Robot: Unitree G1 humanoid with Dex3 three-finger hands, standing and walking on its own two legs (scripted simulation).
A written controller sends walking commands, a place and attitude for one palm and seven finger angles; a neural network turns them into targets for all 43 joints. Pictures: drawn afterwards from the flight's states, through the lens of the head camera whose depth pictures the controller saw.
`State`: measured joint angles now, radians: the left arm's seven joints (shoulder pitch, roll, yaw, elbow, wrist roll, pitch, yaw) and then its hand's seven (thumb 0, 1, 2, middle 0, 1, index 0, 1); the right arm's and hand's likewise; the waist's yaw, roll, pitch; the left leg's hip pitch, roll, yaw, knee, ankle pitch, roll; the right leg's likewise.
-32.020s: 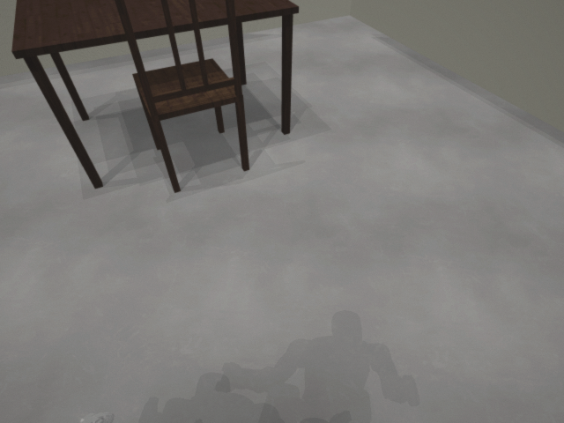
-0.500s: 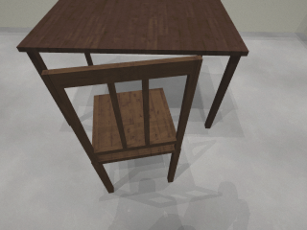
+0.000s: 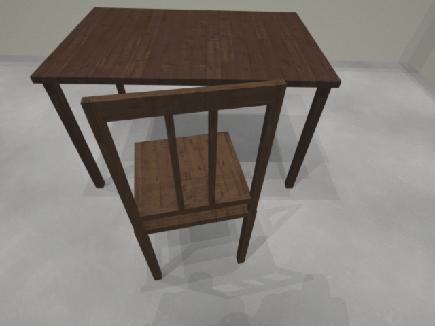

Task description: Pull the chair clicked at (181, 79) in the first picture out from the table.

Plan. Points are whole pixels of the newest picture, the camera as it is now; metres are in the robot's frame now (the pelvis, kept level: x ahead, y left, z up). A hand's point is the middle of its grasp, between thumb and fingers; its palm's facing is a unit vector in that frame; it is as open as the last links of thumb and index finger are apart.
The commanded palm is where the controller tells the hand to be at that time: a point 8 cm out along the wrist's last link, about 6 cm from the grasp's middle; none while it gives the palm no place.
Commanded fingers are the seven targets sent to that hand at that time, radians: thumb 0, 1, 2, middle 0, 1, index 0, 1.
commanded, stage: come to a stop and stand still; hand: left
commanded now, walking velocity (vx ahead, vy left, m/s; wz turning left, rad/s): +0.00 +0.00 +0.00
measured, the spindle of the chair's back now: (176, 169) +0.50 +0.14 -0.05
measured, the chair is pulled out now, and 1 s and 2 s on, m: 0.27 0.27 0.27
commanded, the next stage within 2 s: look again from close up in 0.16 s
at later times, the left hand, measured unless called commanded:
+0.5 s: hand out of the picture +0.01 +0.16 -0.18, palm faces +0.02 -0.99 -0.16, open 7.3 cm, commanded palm none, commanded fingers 0.00 0.90 0.90 -0.20 -0.30 -0.20 -0.30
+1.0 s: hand out of the picture +0.02 +0.17 -0.17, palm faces +0.02 -0.98 -0.19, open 7.3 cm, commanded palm none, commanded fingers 0.00 0.90 0.90 -0.20 -0.30 -0.20 -0.30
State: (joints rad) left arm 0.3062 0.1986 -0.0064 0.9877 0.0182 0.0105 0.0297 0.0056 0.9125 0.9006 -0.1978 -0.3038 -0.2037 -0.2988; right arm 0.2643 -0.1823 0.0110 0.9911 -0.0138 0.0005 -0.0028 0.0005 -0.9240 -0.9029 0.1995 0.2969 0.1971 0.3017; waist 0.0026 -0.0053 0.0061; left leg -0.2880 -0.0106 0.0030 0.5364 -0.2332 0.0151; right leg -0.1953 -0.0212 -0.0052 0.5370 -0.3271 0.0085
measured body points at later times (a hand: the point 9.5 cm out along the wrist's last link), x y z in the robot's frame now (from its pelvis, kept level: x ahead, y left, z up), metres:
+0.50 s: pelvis +0.02 +0.00 +0.00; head +0.04 +0.01 +0.45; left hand +0.01 +0.21 -0.16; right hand +0.04 -0.23 -0.15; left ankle +0.04 +0.11 -0.73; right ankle -0.02 -0.13 -0.73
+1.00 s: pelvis +0.03 +0.00 +0.01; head +0.05 +0.00 +0.46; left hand +0.02 +0.22 -0.15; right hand +0.05 -0.23 -0.15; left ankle +0.04 +0.11 -0.73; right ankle -0.02 -0.13 -0.73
